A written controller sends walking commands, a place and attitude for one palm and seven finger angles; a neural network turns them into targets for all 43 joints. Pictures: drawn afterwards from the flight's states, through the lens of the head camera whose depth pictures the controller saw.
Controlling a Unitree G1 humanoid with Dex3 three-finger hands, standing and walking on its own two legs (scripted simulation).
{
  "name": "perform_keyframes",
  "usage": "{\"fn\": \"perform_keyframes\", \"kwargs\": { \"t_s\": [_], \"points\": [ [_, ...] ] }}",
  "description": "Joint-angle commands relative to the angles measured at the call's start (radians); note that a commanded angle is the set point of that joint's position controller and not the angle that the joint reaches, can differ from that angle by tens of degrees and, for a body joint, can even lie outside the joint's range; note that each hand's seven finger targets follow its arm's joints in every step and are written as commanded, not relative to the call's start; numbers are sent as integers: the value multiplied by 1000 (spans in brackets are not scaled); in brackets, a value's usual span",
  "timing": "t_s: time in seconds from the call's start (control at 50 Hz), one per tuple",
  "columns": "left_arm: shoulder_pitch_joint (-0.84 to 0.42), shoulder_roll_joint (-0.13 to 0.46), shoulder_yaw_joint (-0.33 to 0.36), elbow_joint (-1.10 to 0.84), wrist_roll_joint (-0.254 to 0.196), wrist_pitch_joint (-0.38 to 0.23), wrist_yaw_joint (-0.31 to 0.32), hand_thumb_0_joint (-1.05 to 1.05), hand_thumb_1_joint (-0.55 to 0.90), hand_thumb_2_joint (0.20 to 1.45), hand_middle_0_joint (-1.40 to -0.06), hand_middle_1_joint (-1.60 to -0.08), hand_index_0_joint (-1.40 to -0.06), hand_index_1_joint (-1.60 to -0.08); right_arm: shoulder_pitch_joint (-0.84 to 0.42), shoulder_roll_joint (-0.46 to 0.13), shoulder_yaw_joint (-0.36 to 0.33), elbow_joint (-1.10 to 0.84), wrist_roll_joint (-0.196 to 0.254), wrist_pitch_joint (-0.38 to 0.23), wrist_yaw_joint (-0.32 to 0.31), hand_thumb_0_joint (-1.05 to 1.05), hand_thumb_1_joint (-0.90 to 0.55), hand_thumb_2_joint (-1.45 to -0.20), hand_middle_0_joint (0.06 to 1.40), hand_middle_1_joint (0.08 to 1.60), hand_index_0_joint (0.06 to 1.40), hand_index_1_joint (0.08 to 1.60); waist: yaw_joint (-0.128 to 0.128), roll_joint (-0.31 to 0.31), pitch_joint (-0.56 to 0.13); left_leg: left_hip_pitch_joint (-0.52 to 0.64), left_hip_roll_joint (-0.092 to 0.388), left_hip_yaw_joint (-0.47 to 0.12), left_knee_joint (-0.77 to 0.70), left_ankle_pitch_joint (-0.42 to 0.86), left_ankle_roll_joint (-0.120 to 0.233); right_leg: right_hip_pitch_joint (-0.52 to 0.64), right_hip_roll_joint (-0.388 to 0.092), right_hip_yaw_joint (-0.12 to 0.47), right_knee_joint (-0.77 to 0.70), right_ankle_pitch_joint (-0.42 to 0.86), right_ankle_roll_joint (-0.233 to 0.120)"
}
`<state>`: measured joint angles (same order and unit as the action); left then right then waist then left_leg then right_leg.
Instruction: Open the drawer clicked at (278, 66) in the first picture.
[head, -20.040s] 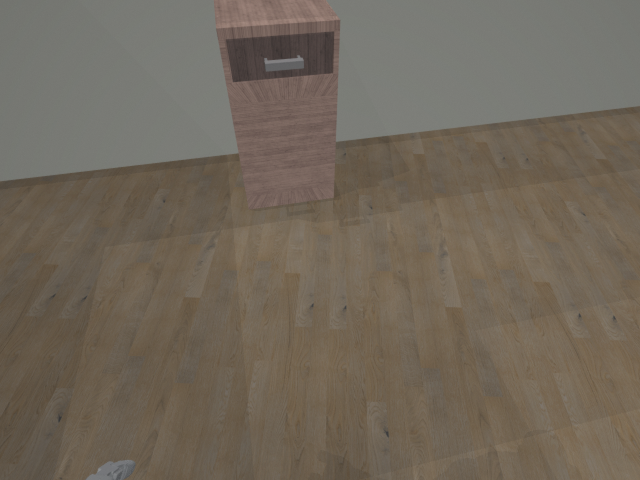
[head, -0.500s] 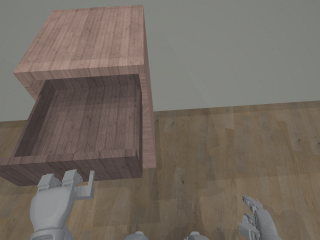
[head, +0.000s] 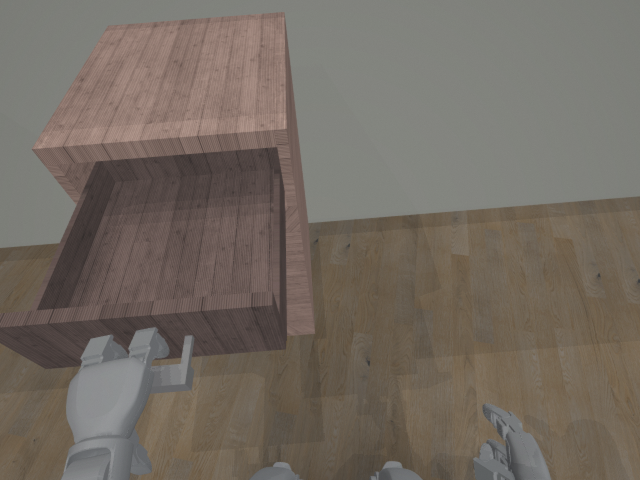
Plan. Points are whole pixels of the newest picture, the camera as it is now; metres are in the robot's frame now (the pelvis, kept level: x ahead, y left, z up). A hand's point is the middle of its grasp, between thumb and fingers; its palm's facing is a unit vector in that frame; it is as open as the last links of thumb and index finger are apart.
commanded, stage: lift the hand off the handle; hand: left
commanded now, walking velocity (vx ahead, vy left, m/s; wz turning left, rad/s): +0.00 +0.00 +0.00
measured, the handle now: (142, 363) +0.26 +0.26 -0.02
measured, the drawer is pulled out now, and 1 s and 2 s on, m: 0.30 0.30 0.30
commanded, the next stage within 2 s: none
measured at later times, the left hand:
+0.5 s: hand (118, 391) +0.22 +0.26 +0.00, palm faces +0.00 -0.07 -1.00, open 13.3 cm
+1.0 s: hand (106, 380) +0.22 +0.26 +0.04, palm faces -0.02 -0.09 -1.00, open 13.3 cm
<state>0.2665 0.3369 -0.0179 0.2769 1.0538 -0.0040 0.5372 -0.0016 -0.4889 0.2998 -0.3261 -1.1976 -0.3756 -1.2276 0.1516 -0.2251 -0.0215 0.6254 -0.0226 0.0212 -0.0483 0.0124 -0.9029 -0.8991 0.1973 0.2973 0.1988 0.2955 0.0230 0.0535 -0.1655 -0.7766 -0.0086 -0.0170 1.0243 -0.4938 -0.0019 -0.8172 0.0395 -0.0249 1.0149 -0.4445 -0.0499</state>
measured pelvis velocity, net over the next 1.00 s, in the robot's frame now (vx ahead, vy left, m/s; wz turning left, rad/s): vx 0.03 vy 0.01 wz -0.01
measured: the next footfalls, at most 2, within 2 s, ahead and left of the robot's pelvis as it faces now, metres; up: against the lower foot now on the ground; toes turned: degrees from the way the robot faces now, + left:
none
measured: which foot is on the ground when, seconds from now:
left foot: down 0.00-1.00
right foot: down 0.00-1.00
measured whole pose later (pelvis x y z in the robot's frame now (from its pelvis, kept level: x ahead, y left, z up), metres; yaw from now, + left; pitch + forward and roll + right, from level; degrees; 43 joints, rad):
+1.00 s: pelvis +0.03 +0.01 +0.03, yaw +0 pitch +8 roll +0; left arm 0.40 0.36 -0.05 0.01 1.01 0.03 0.40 0.00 -0.49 0.30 -0.32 -1.20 -0.41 -1.24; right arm 0.14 -0.23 -0.02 0.58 -0.02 0.03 0.00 0.01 -0.90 -0.90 0.20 0.30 0.20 0.30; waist 0.06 0.07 -0.12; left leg -0.50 -0.02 -0.01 0.81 -0.45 0.02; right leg -0.54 0.03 -0.01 0.80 -0.40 -0.03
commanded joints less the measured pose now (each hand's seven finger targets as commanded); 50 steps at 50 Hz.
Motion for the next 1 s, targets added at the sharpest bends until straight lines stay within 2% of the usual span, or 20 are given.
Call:
{"fn": "perform_keyframes", "kwargs": {
  "t_s": [0.0, 0.08, 0.2, 0.24, 0.26, 0.32, 0.38, 0.44, 0.5, 0.6, 0.62, 0.66, 0.68, 0.72, 0.8, 0.84, 0.86, 0.88, 0.96, 0.98],
  "points": [
    [-172, 208, 121, -233, -5, -10, 50, 0, -500, 300, -300, -1200, -300, -1200, -100, -116, -40, -159, -2, -49, -13, 0, -900, -900, 200, 300, 200, 300, -5, -24, -188, 109, -32, 28, -160, 114, 46, 179, -17, 53, -234, 87, 11],
    [-159, 200, 116, -282, -5, -22, 57, 0, -500, 300, -300, -1200, -300, -1200, -88, -117, -48, -165, -3, -55, -8, 0, -900, -900, 200, 300, 200, 300, -4, 27, -201, 176, -29, 25, -176, 167, 44, 185, -10, 36, -230, 142, 1],
    [-130, 202, 125, -303, -6, -19, 61, 0, -500, 300, -300, -1200, -300, -1200, -92, -123, -48, -167, -8, -56, 2, 0, -900, -900, 200, 300, 200, 300, -4, -11, -205, 204, -25, 23, -190, 211, 42, 204, -10, 27, -237, 198, 4],
    [-108, 226, 147, -327, -11, -17, 61, 0, -500, 300, -300, -1200, -300, -1200, -92, -126, -48, -176, -5, -55, 3, 0, -900, -900, 200, 300, 200, 300, 3, 9, -203, 220, -25, 20, -199, 240, 41, 227, -8, 28, -235, 234, -2],
    [-103, 223, 143, -341, -5, -16, 60, 0, -500, 300, -300, -1200, -300, -1200, -95, -122, -46, -174, -9, -51, 7, 0, -900, -900, 200, 300, 200, 300, 10, 8, -235, 236, -26, 22, -199, 262, 40, 235, -9, 27, -229, 251, 0],
    [-47, 192, 121, -370, -15, -13, 53, 0, -500, 300, -300, -1200, -300, -1200, -95, -119, -52, -181, -6, -55, 12, 0, -900, -900, 200, 300, 200, 300, 7, 23, -204, 260, -23, 23, -208, 289, 38, 240, -7, 21, -240, 285, -1],
    [-33, 182, 114, -372, -17, 0, 44, 0, -500, 300, -300, -1200, -300, -1200, -97, -120, -51, -184, -4, -51, 17, 0, -900, -900, 200, 300, 200, 300, 1, -15, -178, 265, -17, 16, -221, 294, 38, 241, -5, 13, -247, 283, -1],
    [3, 196, 127, -377, -25, 16, 27, 0, -500, 300, -300, -1200, -300, -1200, -109, -123, -45, -192, -2, -46, 20, 0, -900, -900, 200, 300, 200, 300, 13, -5, -173, 268, -19, 21, -240, 293, 37, 281, -9, 26, -266, 307, -1],
    [-52, 193, 105, -397, -19, 22, 7, 0, -500, 300, -300, -1200, -300, -1200, -117, -119, -39, -192, -1, -40, 23, 0, -900, -900, 200, 300, 200, 300, 7, -25, -154, 281, -17, 14, -257, 276, 37, 269, -10, 17, -278, 264, 3],
    [14, 205, 121, -447, -31, 10, -17, 0, -500, 300, -300, -1200, -300, -1200, -115, -111, -37, -204, -2, -41, 25, 0, -900, -900, 200, 300, 200, 300, 25, -17, -177, 323, -15, 16, -272, 322, 38, 313, -11, 19, -291, 309, 1],
    [11, 186, 100, -455, -33, 6, -21, 0, -500, 300, -300, -1200, -300, -1200, -118, -110, -38, -205, 1, -42, 23, 0, -900, -900, 200, 300, 200, 300, 17, -7, -143, 323, -15, 17, -276, 315, 38, 306, -11, 22, -297, 307, 0],
    [11, 205, 118, -474, -25, 2, -23, 0, -500, 300, -300, -1200, -300, -1200, -122, -109, -33, -204, -5, -39, 29, 0, -900, -900, 200, 300, 200, 300, 27, 4, -159, 337, -14, 15, -285, 329, 35, 312, -12, 21, -298, 302, -2],
    [11, 164, 78, -465, -27, 6, -29, 0, -500, 300, -300, -1200, -300, -1200, -120, -106, -37, -204, -1, -41, 30, 0, -900, -900, 200, 300, 200, 300, 12, 5, -125, 342, -10, 13, -288, 326, 35, 294, -9, 15, -302, 293, -2],
    [12, 170, 83, -482, -22, 5, -35, 0, -500, 300, -300, -1200, -300, -1200, -119, -108, -39, -204, -3, -40, 35, 0, -900, -900, 200, 300, 200, 300, 19, 24, -129, 357, -7, 11, -294, 344, 32, 299, -9, 13, -303, 299, -5],
    [14, 167, 71, -511, -37, 17, -55, 0, -500, 300, -300, -1200, -300, -1200, -124, -109, -34, -216, -2, -37, 41, 0, -900, -900, 200, 300, 200, 300, 21, -20, -133, 359, -7, 10, -310, 335, 33, 326, -14, 11, -320, 300, 2],
    [42, 193, 107, -491, -46, 21, -63, 0, -500, 300, -300, -1200, -300, -1200, -127, -111, -37, -216, 3, -35, 36, 0, -900, -900, 200, 300, 200, 300, 27, -40, -112, 351, -6, 11, -323, 327, 35, 351, -12, 23, -333, 306, -1],
    [12, 205, 104, -502, -34, 21, -67, 0, -500, 300, -300, -1200, -300, -1200, -132, -111, -30, -215, -1, -31, 38, 0, -900, -900, 200, 300, 200, 300, 31, -31, -127, 361, -9, 10, -325, 321, 34, 344, -14, 24, -333, 291, 2],
    [9, 179, 82, -497, -39, 23, -73, 0, -500, 300, -300, -1200, -300, -1200, -129, -106, -36, -215, 6, -33, 35, 0, -900, -900, 200, 300, 200, 300, 22, -30, -87, 360, -6, 9, -331, 313, 35, 337, -12, 20, -337, 285, 0],
    [-34, 201, 84, -555, -36, 13, -88, 0, -500, 300, -300, -1200, -300, -1200, -130, -107, -30, -219, -2, -36, 38, 0, -900, -900, 200, 300, 200, 300, 34, 15, -134, 405, -6, 13, -340, 340, 34, 355, -19, 25, -348, 291, -2],
    [4, 190, 83, -546, -47, 14, -92, 0, -500, 300, -300, -1200, -300, -1200, -126, -102, -37, -220, 5, -38, 35, 0, -900, -900, 200, 300, 200, 300, 32, 4, -111, 403, -5, 13, -342, 347, 36, 365, -16, 23, -352, 306, -3]
  ]
}}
